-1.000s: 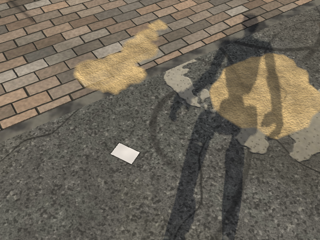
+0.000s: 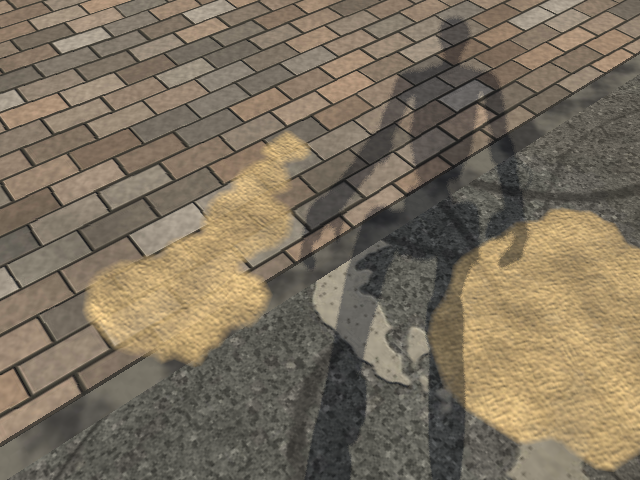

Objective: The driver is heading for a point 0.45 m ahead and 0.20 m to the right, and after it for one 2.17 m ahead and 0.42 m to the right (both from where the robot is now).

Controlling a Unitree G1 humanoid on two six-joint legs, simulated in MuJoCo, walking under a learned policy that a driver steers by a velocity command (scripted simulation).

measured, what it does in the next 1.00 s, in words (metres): walks ahead, turning right: right foot, then left foot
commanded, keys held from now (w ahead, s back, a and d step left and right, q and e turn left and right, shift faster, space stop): w+e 0.88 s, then w+q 0.12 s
